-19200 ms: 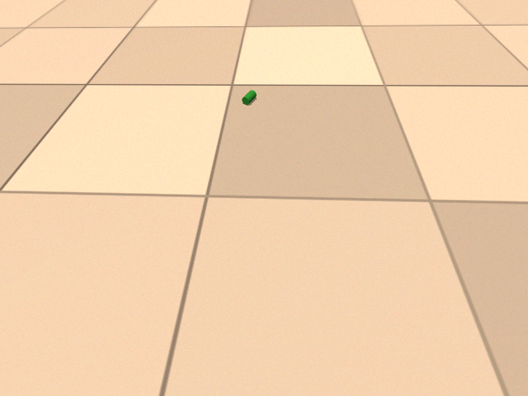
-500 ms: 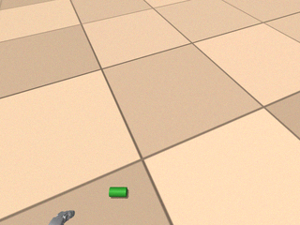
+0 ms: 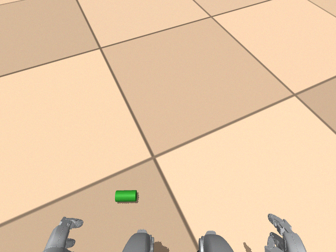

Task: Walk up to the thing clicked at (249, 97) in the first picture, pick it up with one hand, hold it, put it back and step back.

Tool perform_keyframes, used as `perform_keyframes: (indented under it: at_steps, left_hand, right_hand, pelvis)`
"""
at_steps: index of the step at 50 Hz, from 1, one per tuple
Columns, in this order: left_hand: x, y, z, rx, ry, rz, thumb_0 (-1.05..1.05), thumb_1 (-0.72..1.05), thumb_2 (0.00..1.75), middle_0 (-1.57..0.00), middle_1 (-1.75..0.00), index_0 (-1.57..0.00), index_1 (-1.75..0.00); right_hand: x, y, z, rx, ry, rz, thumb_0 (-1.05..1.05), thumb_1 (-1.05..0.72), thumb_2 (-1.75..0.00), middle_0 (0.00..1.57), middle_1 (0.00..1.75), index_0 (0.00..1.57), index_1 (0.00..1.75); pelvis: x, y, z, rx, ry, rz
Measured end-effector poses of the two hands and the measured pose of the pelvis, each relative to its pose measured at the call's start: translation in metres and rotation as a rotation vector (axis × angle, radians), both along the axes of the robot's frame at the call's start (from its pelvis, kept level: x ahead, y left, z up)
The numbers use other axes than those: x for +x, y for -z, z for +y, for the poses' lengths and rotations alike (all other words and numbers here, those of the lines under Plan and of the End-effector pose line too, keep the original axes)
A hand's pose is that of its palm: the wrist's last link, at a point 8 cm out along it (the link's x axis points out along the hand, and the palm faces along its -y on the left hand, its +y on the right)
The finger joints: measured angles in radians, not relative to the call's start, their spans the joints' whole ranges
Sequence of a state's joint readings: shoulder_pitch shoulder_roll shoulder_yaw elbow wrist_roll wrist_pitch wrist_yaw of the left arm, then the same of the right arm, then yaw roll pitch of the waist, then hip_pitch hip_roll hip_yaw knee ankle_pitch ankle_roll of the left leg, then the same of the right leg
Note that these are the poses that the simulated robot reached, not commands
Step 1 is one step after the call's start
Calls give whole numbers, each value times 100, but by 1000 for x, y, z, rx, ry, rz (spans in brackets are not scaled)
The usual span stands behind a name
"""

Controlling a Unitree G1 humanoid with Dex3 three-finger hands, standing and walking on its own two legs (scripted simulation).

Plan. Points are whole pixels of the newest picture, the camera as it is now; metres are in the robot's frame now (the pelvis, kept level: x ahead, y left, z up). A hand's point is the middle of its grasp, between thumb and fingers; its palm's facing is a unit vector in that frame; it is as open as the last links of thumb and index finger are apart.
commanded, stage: rise first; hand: left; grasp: from above
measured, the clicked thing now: (126, 195) +0.40 +0.26 -0.67
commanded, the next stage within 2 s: none
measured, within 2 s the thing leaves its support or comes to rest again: neither
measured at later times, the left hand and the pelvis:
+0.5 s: hand (87, 239) +0.17 +0.28 -0.28, palm faces -0.38 -0.65 -0.66, open 13.8 cm; pelvis -0.03 -0.01 -0.13, yaw +0 degrees
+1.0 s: hand (101, 211) +0.28 +0.30 -0.44, palm faces -0.47 -0.24 -0.85, open 13.4 cm; pelvis -0.09 +0.00 -0.30, yaw -3 degrees
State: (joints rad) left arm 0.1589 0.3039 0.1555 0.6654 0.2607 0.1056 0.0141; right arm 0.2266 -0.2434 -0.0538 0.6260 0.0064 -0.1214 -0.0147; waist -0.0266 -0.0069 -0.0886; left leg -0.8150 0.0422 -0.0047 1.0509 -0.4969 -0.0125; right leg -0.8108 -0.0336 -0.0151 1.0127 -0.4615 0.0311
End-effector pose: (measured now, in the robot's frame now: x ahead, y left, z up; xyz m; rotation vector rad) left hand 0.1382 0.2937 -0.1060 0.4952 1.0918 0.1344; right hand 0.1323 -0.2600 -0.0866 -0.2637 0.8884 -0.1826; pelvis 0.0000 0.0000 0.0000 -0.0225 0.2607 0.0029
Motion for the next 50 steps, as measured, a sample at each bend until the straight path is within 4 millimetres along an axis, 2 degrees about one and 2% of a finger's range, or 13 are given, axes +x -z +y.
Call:
perform_keyframes:
  at_steps: [8, 15, 20, 25, 31, 35, 39, 44, 50]
  left_hand:
    - [-7, 20, 3, 45, 52, -2, 0, -53, 96, -10, -104, -10, -105]
    - [-6, 40, 5, 94, 113, -1, 0, -54, 94, -11, -105, -11, -105]
    - [10, 76, 12, 168, 220, 1, 0, -52, 93, -10, -105, -11, -105]
    - [39, 121, 15, 251, 358, -57, 0, -48, 91, -12, -103, -14, -103]
    - [75, 175, 16, 356, 515, -123, 0, -44, 89, -16, -101, -17, -100]
    - [95, 207, 17, 419, 586, -157, 0, -43, 89, -19, -98, -20, -98]
    - [113, 232, 17, 465, 650, -187, 0, -41, 88, -21, -94, -22, -95]
    - [132, 256, 18, 509, 723, -207, 0, -40, 89, -22, -93, -22, -93]
    - [147, 278, 18, 539, 804, -219, 0, -42, 92, -18, -93, -19, -94]
  right_hand:
    - [27, 20, 14, 7, -57, -82, 1, -91, -90, 20, 30, 21, 30]
    - [40, 46, 22, 26, -103, -126, 1, -92, -90, 20, 30, 21, 30]
    - [43, 80, 17, 23, -138, -133, 1, -91, -90, 20, 30, 21, 30]
    - [37, 131, 4, 2, -151, -95, 1, -90, -89, 20, 30, 21, 30]
    - [14, 203, -12, -13, -139, 4, 1, -91, -90, 20, 30, 21, 30]
    - [-11, 249, -19, -13, -121, 88, 1, -92, -90, 20, 30, 21, 30]
    - [-41, 286, -20, -7, -97, 176, 1, -92, -90, 20, 30, 21, 30]
    - [-78, 315, -18, -3, -63, 269, 1, -92, -90, 20, 30, 21, 30]
    - [-114, 329, -17, -10, -22, 348, 1, -91, -90, 20, 30, 21, 30]
  pelvis:
    - [-4, 28, 3, -10, -4, 65]
    - [-11, 55, 1, -14, -11, 120]
    - [-20, 88, -2, -11, -14, 183]
    - [-31, 132, -6, -8, -9, 251]
    - [-47, 189, -8, -9, -3, 311]
    - [-59, 224, -9, -13, 3, 330]
    - [-69, 252, -9, -19, 9, 336]
    - [-78, 277, -7, -32, 15, 332]
    - [-85, 297, -2, -48, 21, 319]
